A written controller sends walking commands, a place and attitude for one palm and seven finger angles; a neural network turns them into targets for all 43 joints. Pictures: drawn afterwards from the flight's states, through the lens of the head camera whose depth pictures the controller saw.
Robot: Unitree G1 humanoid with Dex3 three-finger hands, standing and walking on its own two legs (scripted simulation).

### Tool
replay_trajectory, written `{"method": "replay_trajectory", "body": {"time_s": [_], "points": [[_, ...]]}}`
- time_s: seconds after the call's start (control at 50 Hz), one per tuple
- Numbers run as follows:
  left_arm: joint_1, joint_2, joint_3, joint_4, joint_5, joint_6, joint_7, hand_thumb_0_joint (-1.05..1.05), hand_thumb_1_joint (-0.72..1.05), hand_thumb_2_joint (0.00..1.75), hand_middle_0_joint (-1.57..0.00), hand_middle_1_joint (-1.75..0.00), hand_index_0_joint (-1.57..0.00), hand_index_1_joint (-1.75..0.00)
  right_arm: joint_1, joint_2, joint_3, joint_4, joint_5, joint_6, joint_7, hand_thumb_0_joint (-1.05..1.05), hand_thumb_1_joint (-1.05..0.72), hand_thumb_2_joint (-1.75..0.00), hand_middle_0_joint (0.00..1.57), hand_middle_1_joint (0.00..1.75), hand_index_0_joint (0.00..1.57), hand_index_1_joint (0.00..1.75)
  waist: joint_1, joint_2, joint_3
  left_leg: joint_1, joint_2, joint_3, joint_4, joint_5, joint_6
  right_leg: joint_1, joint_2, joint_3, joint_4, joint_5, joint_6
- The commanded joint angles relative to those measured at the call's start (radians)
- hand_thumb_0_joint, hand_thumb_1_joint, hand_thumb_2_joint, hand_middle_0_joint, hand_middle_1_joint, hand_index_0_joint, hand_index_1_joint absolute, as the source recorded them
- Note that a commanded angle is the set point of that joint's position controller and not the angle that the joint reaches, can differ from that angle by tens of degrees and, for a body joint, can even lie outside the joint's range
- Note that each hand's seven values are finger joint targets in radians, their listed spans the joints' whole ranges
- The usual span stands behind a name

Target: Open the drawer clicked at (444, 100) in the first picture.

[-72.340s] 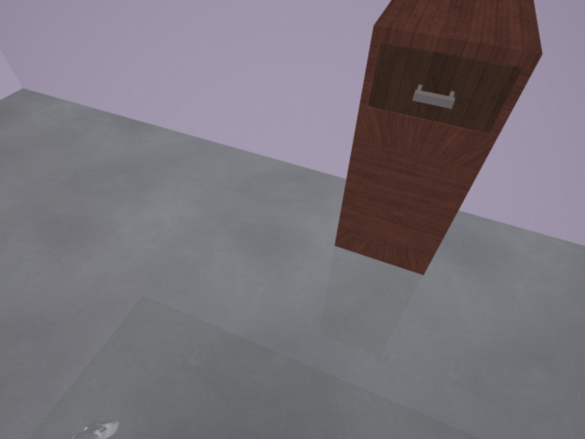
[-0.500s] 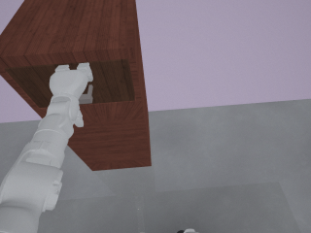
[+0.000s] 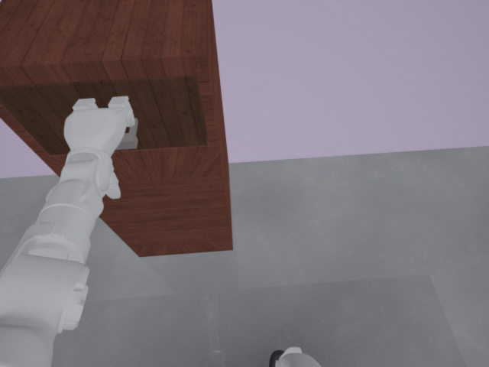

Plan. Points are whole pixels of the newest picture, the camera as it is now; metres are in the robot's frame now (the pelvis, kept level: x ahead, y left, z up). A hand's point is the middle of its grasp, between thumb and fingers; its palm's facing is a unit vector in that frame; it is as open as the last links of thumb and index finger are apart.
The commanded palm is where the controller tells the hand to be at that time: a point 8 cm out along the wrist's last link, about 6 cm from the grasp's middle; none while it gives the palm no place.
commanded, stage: lower the fingers behind the handle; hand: left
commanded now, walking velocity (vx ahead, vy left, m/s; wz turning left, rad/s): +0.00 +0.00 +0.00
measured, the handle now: (110, 133) +0.52 +0.25 +0.04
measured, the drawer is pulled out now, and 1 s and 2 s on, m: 0.00 0.00 0.00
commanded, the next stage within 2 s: lift the fingers back up to retry in 0.56 s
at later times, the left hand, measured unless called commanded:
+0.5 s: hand (109, 151) +0.47 +0.24 +0.05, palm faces +0.00 +0.00 -1.00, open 13.8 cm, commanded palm +0.44 +0.25 +0.07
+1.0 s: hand (107, 146) +0.48 +0.24 +0.06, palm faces -0.06 +0.00 -1.00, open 13.6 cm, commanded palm +0.45 +0.25 +0.12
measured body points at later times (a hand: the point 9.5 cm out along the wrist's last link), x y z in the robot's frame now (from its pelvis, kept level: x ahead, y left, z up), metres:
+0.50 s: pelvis -0.01 +0.00 -0.01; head +0.08 -0.01 +0.43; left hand +0.47 +0.24 +0.10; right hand +0.03 -0.27 -0.14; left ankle -0.05 +0.10 -0.71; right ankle +0.05 -0.10 -0.71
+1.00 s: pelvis +0.00 +0.01 +0.00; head +0.09 -0.01 +0.44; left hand +0.47 +0.24 +0.11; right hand +0.03 -0.26 -0.13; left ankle -0.05 +0.10 -0.71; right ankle +0.05 -0.10 -0.71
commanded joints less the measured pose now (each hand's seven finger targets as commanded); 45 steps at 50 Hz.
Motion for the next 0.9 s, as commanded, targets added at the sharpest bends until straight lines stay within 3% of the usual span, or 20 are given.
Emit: {"method": "replay_trajectory", "body": {"time_s": [0.0, 0.1, 0.2, 0.24, 0.28, 0.32, 0.34, 0.4, 0.42, 0.46, 0.62, 0.68, 0.7, 0.74, 0.78, 0.8, 0.84, 0.88], "points": [[-0.29, 0.207, 0.028, -0.044, -0.001, 0.047, -0.026, 0.0, -0.5, 0.3, -0.3, -1.2, -0.3, -1.2, 0.09, -0.149, -0.039, -0.08, 0.001, -0.018, -0.011, 0.0, -0.9, -0.9, 0.2, 0.3, 0.2, 0.3, -0.032, -0.087, -0.292, -0.021, -0.018, -0.009, -0.092, 0.238, 0.01, 0.371, 0.026, 0.046, -0.06, 0.174, 0.005], [-0.254, 0.222, 0.021, -0.019, 0.005, 0.033, -0.064, 0.0, -0.5, 0.3, -0.3, -1.2, -0.3, -1.2, 0.087, -0.153, -0.029, -0.094, 0.007, -0.015, -0.023, 0.0, -0.9, -0.9, 0.2, 0.3, 0.2, 0.3, -0.031, -0.11, -0.238, -0.075, -0.022, -0.008, -0.087, 0.156, 0.013, 0.337, 0.022, 0.051, -0.061, 0.102, 0.007], [-0.265, 0.235, 0.021, -0.044, 0.006, 0.014, -0.077, 0.0, -0.5, 0.3, -0.3, -1.2, -0.3, -1.2, 0.095, -0.15, -0.027, -0.109, 0.006, -0.018, -0.027, 0.0, -0.9, -0.9, 0.2, 0.3, 0.2, 0.3, -0.034, -0.087, -0.251, -0.091, -0.022, -0.002, -0.065, 0.137, 0.014, 0.315, 0.019, 0.057, -0.047, 0.086, 0.008], [-0.266, 0.26, 0.044, -0.064, 0.011, 0.005, -0.076, 0.0, -0.5, 0.3, -0.3, -1.2, -0.3, -1.2, 0.103, -0.153, -0.03, -0.109, 0.005, -0.015, -0.026, 0.0, -0.9, -0.9, 0.2, 0.3, 0.2, 0.3, -0.022, -0.079, -0.306, -0.078, -0.022, -0.005, -0.056, 0.168, 0.013, 0.331, 0.022, 0.057, -0.031, 0.114, 0.004], [-0.25, 0.26, 0.047, -0.063, 0.007, 0.006, -0.073, 0.0, -0.5, 0.3, -0.3, -1.2, -0.3, -1.2, 0.105, -0.149, -0.03, -0.113, 0.005, -0.015, -0.024, 0.0, -0.9, -0.9, 0.2, 0.3, 0.2, 0.3, -0.017, -0.062, -0.306, -0.083, -0.022, -0.004, -0.052, 0.169, 0.011, 0.326, 0.022, 0.056, -0.025, 0.114, 0.005], [-0.262, 0.253, 0.039, -0.071, 0.005, 0.006, -0.069, 0.0, -0.5, 0.3, -0.3, -1.2, -0.3, -1.2, 0.102, -0.148, -0.031, -0.113, 0.006, -0.016, -0.024, 0.0, -0.9, -0.9, 0.2, 0.3, 0.2, 0.3, -0.025, -0.067, -0.297, -0.086, -0.02, -0.004, -0.05, 0.153, 0.011, 0.314, 0.022, 0.058, -0.029, 0.096, 0.007], [-0.255, 0.289, 0.076, -0.079, 0.001, 0.002, -0.066, 0.0, -0.5, 0.3, -0.3, -1.2, -0.3, -1.2, 0.104, -0.153, -0.033, -0.11, 0.005, -0.013, -0.024, 0.0, -0.9, -0.9, 0.2, 0.3, 0.2, 0.3, -0.014, -0.092, -0.319, -0.09, -0.02, -0.006, -0.048, 0.165, 0.012, 0.335, 0.023, 0.058, -0.025, 0.108, 0.005], [-0.268, 0.249, 0.034, -0.06, 0.007, 0.012, -0.061, 0.0, -0.5, 0.3, -0.3, -1.2, -0.3, -1.2, 0.099, -0.15, -0.028, -0.114, 0.01, -0.015, -0.025, 0.0, -0.9, -0.9, 0.2, 0.3, 0.2, 0.3, -0.025, -0.068, -0.264, -0.1, -0.02, -0.009, -0.056, 0.133, 0.01, 0.292, 0.023, 0.052, -0.032, 0.065, 0.005], [-0.285, 0.268, 0.048, -0.07, 0.012, 0.012, -0.055, 0.0, -0.5, 0.3, -0.3, -1.2, -0.3, -1.2, 0.101, -0.152, -0.03, -0.109, 0.01, -0.016, -0.024, 0.0, -0.9, -0.9, 0.2, 0.3, 0.2, 0.3, -0.023, -0.054, -0.277, -0.091, -0.017, -0.01, -0.054, 0.14, 0.01, 0.286, 0.024, 0.052, -0.028, 0.064, 0.004], [-0.285, 0.247, 0.034, -0.066, 0.015, 0.019, -0.048, 0.0, -0.5, 0.3, -0.3, -1.2, -0.3, -1.2, 0.107, -0.15, -0.032, -0.108, 0.008, -0.015, -0.022, 0.0, -0.9, -0.9, 0.2, 0.3, 0.2, 0.3, -0.024, -0.042, -0.292, -0.075, -0.017, -0.012, -0.054, 0.157, 0.01, 0.283, 0.025, 0.049, -0.026, 0.071, 0.002], [-0.312, 0.254, 0.029, -0.028, 0.002, 0.046, -0.053, 0.0, -0.5, 0.3, -0.3, -1.2, -0.3, -1.2, 0.109, -0.155, -0.026, -0.103, 0.012, -0.019, -0.026, 0.0, -0.9, -0.9, 0.2, 0.3, 0.2, 0.3, -0.038, -0.068, -0.262, -0.089, -0.015, -0.018, -0.064, 0.118, 0.009, 0.268, 0.025, 0.045, -0.033, 0.033, 0.005], [-0.35, 0.276, 0.047, -0.068, 0.001, 0.037, -0.056, 0.0, -0.5, 0.3, -0.3, -1.2, -0.3, -1.2, 0.111, -0.154, -0.027, -0.105, 0.012, -0.02, -0.026, 0.0, -0.9, -0.9, 0.2, 0.3, 0.2, 0.3, -0.032, -0.044, -0.303, -0.058, -0.013, -0.023, -0.067, 0.139, 0.01, 0.281, 0.024, 0.046, -0.032, 0.046, 0.003], [-0.365, 0.252, 0.026, -0.081, 0.003, 0.035, -0.056, 0.0, -0.5, 0.3, -0.3, -1.2, -0.3, -1.2, 0.108, -0.147, -0.027, -0.11, 0.011, -0.021, -0.027, 0.0, -0.9, -0.9, 0.2, 0.3, 0.2, 0.3, -0.032, -0.028, -0.318, -0.042, -0.013, -0.024, -0.072, 0.149, 0.009, 0.288, 0.024, 0.043, -0.033, 0.049, 0.004], [-0.386, 0.287, 0.06, -0.116, -0.007, 0.027, -0.059, 0.0, -0.5, 0.3, -0.3, -1.2, -0.3, -1.2, 0.107, -0.15, -0.029, -0.109, 0.009, -0.021, -0.026, 0.0, -0.9, -0.9, 0.2, 0.3, 0.2, 0.3, -0.028, -0.03, -0.353, -0.02, -0.012, -0.024, -0.073, 0.175, 0.01, 0.321, 0.025, 0.048, -0.038, 0.076, 0.003], [-0.389, 0.29, 0.061, -0.112, -0.011, 0.026, -0.061, 0.0, -0.5, 0.3, -0.3, -1.2, -0.3, -1.2, 0.106, -0.145, -0.026, -0.111, 0.012, -0.02, -0.029, 0.0, -0.9, -0.9, 0.2, 0.3, 0.2, 0.3, -0.028, -0.037, -0.336, -0.02, -0.012, -0.03, -0.084, 0.177, 0.01, 0.332, 0.025, 0.046, -0.043, 0.078, 0.005], [-0.406, 0.262, 0.038, -0.125, -0.011, 0.021, -0.064, 0.0, -0.5, 0.3, -0.3, -1.2, -0.3, -1.2, 0.102, -0.141, -0.026, -0.114, 0.013, -0.024, -0.031, 0.0, -0.9, -0.9, 0.2, 0.3, 0.2, 0.3, -0.035, -0.031, -0.327, -0.007, -0.01, -0.032, -0.091, 0.173, 0.009, 0.323, 0.025, 0.044, -0.051, 0.068, 0.006], [-0.435, 0.312, 0.084, -0.179, -0.013, 0.0, -0.058, 0.0, -0.5, 0.3, -0.3, -1.2, -0.3, -1.2, 0.101, -0.145, -0.032, -0.11, 0.009, -0.025, -0.032, 0.0, -0.9, -0.9, 0.2, 0.3, 0.2, 0.3, -0.024, -0.026, -0.367, 0.028, -0.007, -0.036, -0.095, 0.216, 0.009, 0.355, 0.025, 0.048, -0.054, 0.1, 0.003], [-0.429, 0.309, 0.087, -0.212, -0.013, -0.011, -0.056, 0.0, -0.5, 0.3, -0.3, -1.2, -0.3, -1.2, 0.099, -0.137, -0.032, -0.111, 0.008, -0.025, -0.033, 0.0, -0.9, -0.9, 0.2, 0.3, 0.2, 0.3, -0.014, 0.005, -0.386, 0.059, -0.008, -0.039, -0.103, 0.256, 0.006, 0.377, 0.025, 0.046, -0.053, 0.132, 0.0]]}}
